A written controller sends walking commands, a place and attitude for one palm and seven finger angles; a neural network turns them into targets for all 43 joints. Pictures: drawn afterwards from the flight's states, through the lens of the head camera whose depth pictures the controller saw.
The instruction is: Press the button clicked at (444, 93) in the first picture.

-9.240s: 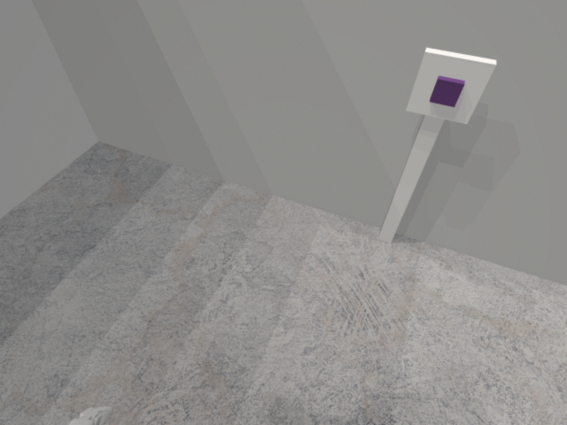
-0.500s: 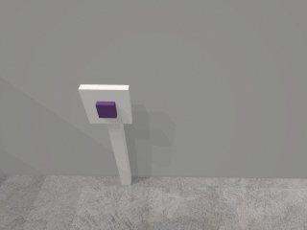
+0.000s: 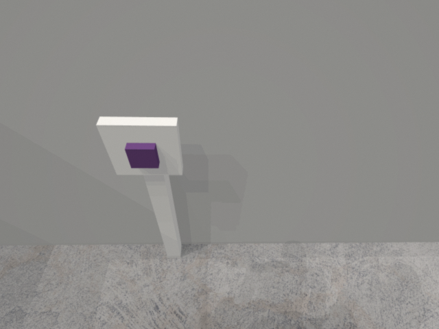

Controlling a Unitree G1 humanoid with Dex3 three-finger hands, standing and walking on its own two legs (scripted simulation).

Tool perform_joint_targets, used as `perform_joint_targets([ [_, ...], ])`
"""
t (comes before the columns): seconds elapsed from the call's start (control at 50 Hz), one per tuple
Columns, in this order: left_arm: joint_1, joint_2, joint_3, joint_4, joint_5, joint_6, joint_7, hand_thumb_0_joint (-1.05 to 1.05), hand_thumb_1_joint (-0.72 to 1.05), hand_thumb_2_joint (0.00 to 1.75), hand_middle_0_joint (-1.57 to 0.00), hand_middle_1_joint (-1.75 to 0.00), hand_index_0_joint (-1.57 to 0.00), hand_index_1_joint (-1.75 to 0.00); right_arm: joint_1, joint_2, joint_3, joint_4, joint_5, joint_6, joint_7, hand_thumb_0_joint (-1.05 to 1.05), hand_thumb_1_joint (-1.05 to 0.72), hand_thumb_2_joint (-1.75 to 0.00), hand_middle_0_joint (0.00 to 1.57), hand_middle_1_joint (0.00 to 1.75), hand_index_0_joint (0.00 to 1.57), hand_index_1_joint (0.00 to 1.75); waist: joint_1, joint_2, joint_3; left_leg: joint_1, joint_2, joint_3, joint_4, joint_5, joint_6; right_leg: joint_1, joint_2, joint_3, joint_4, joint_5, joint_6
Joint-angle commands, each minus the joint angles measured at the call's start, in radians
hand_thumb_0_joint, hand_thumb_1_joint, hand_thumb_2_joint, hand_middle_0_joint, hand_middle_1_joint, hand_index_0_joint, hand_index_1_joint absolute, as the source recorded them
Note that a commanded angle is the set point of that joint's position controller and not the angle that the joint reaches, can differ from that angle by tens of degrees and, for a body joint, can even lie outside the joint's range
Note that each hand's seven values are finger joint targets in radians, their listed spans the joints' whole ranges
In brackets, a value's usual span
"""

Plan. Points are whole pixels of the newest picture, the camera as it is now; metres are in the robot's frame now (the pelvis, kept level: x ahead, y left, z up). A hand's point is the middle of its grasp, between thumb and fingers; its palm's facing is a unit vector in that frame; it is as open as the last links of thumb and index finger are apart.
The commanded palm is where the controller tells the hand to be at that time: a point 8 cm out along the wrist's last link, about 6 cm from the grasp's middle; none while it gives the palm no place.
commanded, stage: come to a stop and stand still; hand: left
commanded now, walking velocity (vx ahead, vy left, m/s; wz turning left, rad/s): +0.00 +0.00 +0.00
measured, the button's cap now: (143, 154) +0.50 +0.22 -0.02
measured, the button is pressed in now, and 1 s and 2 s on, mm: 0 0 0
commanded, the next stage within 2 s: none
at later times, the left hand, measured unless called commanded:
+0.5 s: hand out of the picture -0.11 +0.19 -0.18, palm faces +0.07 -0.98 -0.20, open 7.4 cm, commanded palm none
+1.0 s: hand out of the picture -0.23 +0.16 -0.20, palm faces +0.17 -0.98 -0.14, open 7.4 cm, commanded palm none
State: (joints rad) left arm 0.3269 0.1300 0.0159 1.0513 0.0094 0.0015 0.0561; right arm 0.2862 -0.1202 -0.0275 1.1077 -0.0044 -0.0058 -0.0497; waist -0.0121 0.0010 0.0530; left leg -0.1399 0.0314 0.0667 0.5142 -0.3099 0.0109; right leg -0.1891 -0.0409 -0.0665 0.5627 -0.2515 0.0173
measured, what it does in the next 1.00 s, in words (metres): walks backwards: left foot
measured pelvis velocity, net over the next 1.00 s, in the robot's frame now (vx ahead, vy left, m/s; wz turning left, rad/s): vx -0.20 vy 0.01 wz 0.07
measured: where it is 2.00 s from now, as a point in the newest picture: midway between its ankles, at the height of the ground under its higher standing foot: outside the picture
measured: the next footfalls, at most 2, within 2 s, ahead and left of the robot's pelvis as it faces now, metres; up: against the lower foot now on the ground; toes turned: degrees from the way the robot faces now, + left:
left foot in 0.98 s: -0.18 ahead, +0.10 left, +0.00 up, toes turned +5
right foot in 1.22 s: -0.17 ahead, -0.11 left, +0.00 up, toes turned +6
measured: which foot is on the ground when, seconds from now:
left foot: down 0.00-0.78, up 0.80-0.96, down 0.98-1.00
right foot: down 0.00-1.00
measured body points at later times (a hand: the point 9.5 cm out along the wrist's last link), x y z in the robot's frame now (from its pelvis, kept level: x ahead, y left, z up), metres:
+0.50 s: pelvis -0.11 +0.01 -0.01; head -0.14 +0.01 +0.44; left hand -0.11 +0.24 -0.16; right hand -0.06 -0.23 -0.15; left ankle -0.04 +0.11 -0.74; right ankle -0.03 -0.13 -0.73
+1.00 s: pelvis -0.20 +0.01 -0.02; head -0.24 +0.02 +0.43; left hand -0.24 +0.21 -0.19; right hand -0.16 -0.22 -0.16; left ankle -0.22 +0.09 -0.75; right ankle -0.09 -0.11 -0.74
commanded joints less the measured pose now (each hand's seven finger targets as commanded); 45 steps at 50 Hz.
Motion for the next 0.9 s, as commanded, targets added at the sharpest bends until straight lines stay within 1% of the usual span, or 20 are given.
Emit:
perform_joint_targets([
  [0.0,0.063,0.089,0.028,-0.049,0.006,-0.002,-0.001,0.0,0.9,0.9,-0.2,-0.3,-0.2,-0.3,0.065,-0.128,-0.033,-0.037,-0.003,-0.01,-0.002,0.0,-0.9,-0.9,0.2,0.3,0.2,0.3,0.011,0.016,-0.035,-0.014,0.11,-0.068,-0.063,0.543,0.031,0.023,-0.054,0.042,-0.054,0.353,-0.029],
  [0.02,0.093,0.148,0.029,-0.012,0.012,-0.023,0.032,0.0,0.9,0.9,-0.2,-0.3,-0.2,-0.3,0.002,-0.169,-0.034,-0.101,0.005,-0.016,0.004,0.0,-0.9,-0.9,0.2,0.3,0.2,0.3,0.029,-0.11,-0.035,-0.058,0.114,-0.03,0.15,0.685,-0.013,-0.003,-0.094,0.076,-0.091,0.694,-0.022],
  [0.04,0.096,0.181,0.037,-0.024,0.017,-0.043,0.025,0.0,0.9,0.9,-0.2,-0.3,-0.2,-0.3,-0.021,-0.136,-0.014,-0.159,0.005,-0.02,0.019,0.0,-0.9,-0.9,0.2,0.3,0.2,0.3,0.025,-0.067,-0.065,-0.126,0.051,-0.006,0.178,0.464,-0.018,0.103,-0.159,0.082,-0.09,0.959,-0.042],
  [0.06,0.08,0.189,0.031,-0.045,0.016,-0.044,0.019,0.0,0.9,0.9,-0.2,-0.3,-0.2,-0.3,0.026,-0.083,-0.005,-0.155,0.003,-0.022,0.026,0.0,-0.9,-0.9,0.2,0.3,0.2,0.3,0.002,-0.15,-0.166,-0.148,0.022,-0.043,0.094,0.102,-0.009,0.173,-0.207,0.126,-0.014,0.979,-0.092],
  [0.08,0.022,0.178,0.022,-0.067,0.016,-0.034,0.013,0.0,0.9,0.9,-0.2,-0.3,-0.2,-0.3,0.036,-0.094,-0.01,-0.153,0.002,-0.019,0.026,0.0,-0.9,-0.9,0.2,0.3,0.2,0.3,-0.01,-0.125,-0.199,-0.124,0.005,-0.032,-0.015,0.13,-0.005,0.196,-0.185,0.088,0.037,0.927,-0.088],
  [0.14,-0.019,0.149,0.008,-0.089,0.008,-0.009,0.0,0.0,0.9,0.9,-0.2,-0.3,-0.2,-0.3,0.017,-0.166,-0.009,-0.145,-0.011,-0.02,0.019,0.0,-0.9,-0.9,0.2,0.3,0.2,0.3,0.012,0.163,-0.096,-0.057,0.119,-0.134,-0.05,0.558,0.038,0.013,-0.056,0.033,0.0,0.186,-0.044],
  [0.22,-0.025,0.15,-0.001,-0.096,0.017,0.017,-0.019,0.0,0.9,0.9,-0.2,-0.3,-0.2,-0.3,-0.046,-0.19,-0.011,-0.201,-0.016,0.003,0.033,0.0,-0.9,-0.9,0.2,0.3,0.2,0.3,0.024,0.029,0.133,-0.318,0.084,-0.179,-0.222,-0.239,0.039,-0.054,-0.028,0.052,-0.107,-0.134,-0.043],
  [0.28,0.014,0.159,0.006,-0.109,0.022,0.017,-0.024,0.0,0.9,0.9,-0.2,-0.3,-0.2,-0.3,-0.039,-0.204,-0.018,-0.212,-0.025,0.014,0.041,0.0,-0.9,-0.9,0.2,0.3,0.2,0.3,0.028,0.036,0.109,-0.35,0.068,-0.18,-0.237,-0.354,0.042,-0.065,-0.018,0.056,-0.107,-0.209,-0.037],
  [0.5,0.063,0.141,0.021,-0.105,0.014,0.001,-0.028,0.0,0.9,0.9,-0.2,-0.3,-0.2,-0.3,0.042,-0.173,-0.018,-0.185,-0.023,0.022,0.037,0.0,-0.9,-0.9,0.2,0.3,0.2,0.3,-0.001,-0.026,0.031,-0.252,0.015,-0.154,-0.127,-0.262,0.031,-0.187,-0.023,0.16,-0.164,-0.323,-0.053],
  [0.58,0.101,0.121,0.027,-0.084,0.016,0.011,-0.029,0.0,0.9,0.9,-0.2,-0.3,-0.2,-0.3,0.046,-0.173,-0.023,-0.166,-0.023,0.026,0.033,0.0,-0.9,-0.9,0.2,0.3,0.2,0.3,0.008,0.024,0.023,-0.302,0.025,-0.181,-0.149,-0.332,0.035,-0.175,0.014,0.125,-0.089,-0.306,-0.044],
  [0.62,0.159,0.098,0.033,-0.064,0.017,0.023,-0.03,0.0,0.9,0.9,-0.2,-0.3,-0.2,-0.3,0.02,-0.187,-0.029,-0.164,-0.023,0.031,0.033,0.0,-0.9,-0.9,0.2,0.3,0.2,0.3,0.031,0.09,0.014,-0.417,0.066,-0.217,-0.225,-0.397,0.051,-0.08,0.059,0.062,0.08,-0.23,-0.038],
  [0.66,0.267,0.056,0.034,-0.032,0.018,0.032,-0.029,0.0,0.9,0.9,-0.2,-0.3,-0.2,-0.3,-0.074,-0.208,-0.033,-0.178,-0.02,0.03,0.031,0.0,-0.9,-0.9,0.2,0.3,0.2,0.3,0.091,0.172,-0.01,-0.58,0.14,-0.281,-0.315,-0.449,0.095,0.088,0.091,0.004,0.306,-0.121,-0.028],
  [0.7,0.339,0.035,0.031,-0.017,0.017,0.026,-0.027,0.0,0.9,0.9,-0.2,-0.3,-0.2,-0.3,-0.126,-0.208,-0.033,-0.192,-0.023,0.032,0.032,0.0,-0.9,-0.9,0.2,0.3,0.2,0.3,0.122,0.137,0.044,-0.617,0.134,-0.276,-0.27,-0.427,0.101,0.128,0.069,0.016,0.209,-0.149,-0.04],
  [0.72,0.357,0.044,0.028,-0.013,0.018,0.015,-0.023,0.0,0.9,0.9,-0.2,-0.3,-0.2,-0.3,-0.112,-0.182,-0.03,-0.186,-0.022,0.036,0.032,0.0,-0.9,-0.9,0.2,0.3,0.2,0.3,0.121,0.038,0.088,-0.588,0.074,-0.232,-0.15,-0.395,0.068,0.091,0.036,0.107,0.002,-0.228,-0.061],
  [0.74,0.332,0.082,0.024,-0.02,0.023,0.005,-0.016,0.0,0.9,0.9,-0.2,-0.3,-0.2,-0.3,-0.088,-0.126,-0.024,-0.19,-0.009,0.051,0.033,0.0,-0.9,-0.9,0.2,0.3,0.2,0.3,0.093,-0.168,0.143,-0.53,-0.045,-0.14,0.068,-0.305,0.011,-0.098,-0.094,0.365,-0.269,-0.513,-0.119],
  [0.76,0.222,0.142,0.03,-0.061,0.024,0.009,-0.01,0.0,0.9,0.9,-0.2,-0.3,-0.2,-0.3,-0.025,-0.087,-0.033,-0.19,-0.007,0.067,0.034,0.0,-0.9,-0.9,0.2,0.3,0.2,0.3,0.022,-0.266,0.142,-0.34,-0.103,-0.07,0.384,-0.11,-0.015,-0.372,-0.275,0.572,-0.482,-0.666,-0.184],
  [0.78,0.057,0.163,0.033,-0.102,0.016,-0.005,-0.006,0.0,0.9,0.9,-0.2,-0.3,-0.2,-0.3,0.03,-0.121,-0.046,-0.153,-0.011,0.073,0.037,0.0,-0.9,-0.9,0.2,0.3,0.2,0.3,-0.034,-0.246,0.101,-0.215,-0.073,-0.13,0.567,-0.056,-0.002,-0.545,-0.27,0.606,-0.532,-0.701,-0.187],
  [0.8,-0.082,0.186,0.038,-0.138,0.017,-0.012,-0.004,0.0,0.9,0.9,-0.2,-0.3,-0.2,-0.3,0.122,-0.141,-0.059,-0.12,-0.013,0.069,0.046,0.0,-0.9,-0.9,0.2,0.3,0.2,0.3,-0.094,-0.234,0.07,-0.15,-0.067,-0.109,0.668,-0.007,0.0,-0.606,-0.214,0.487,-0.503,-0.619,-0.166],
  [0.82,-0.13,0.169,0.04,-0.152,0.023,-0.016,-0.002,0.0,0.9,0.9,-0.2,-0.3,-0.2,-0.3,0.188,-0.13,-0.056,-0.098,-0.015,0.058,0.049,0.0,-0.9,-0.9,0.2,0.3,0.2,0.3,-0.114,-0.233,0.052,-0.128,-0.068,-0.073,0.677,-0.008,-0.002,-0.595,-0.167,0.379,-0.459,-0.513,-0.147],
  [0.88,0.005,0.145,0.044,-0.108,0.031,-0.005,0.004,0.0,0.9,0.9,-0.2,-0.3,-0.2,-0.3,0.174,-0.048,-0.026,-0.106,-0.012,0.029,0.044,0.0,-0.9,-0.9,0.2,0.3,0.2,0.3,-0.034,-0.163,0.054,-0.103,-0.068,-0.012,0.298,-0.144,0.012,-0.401,-0.137,0.312,-0.381,-0.37,-0.142],
])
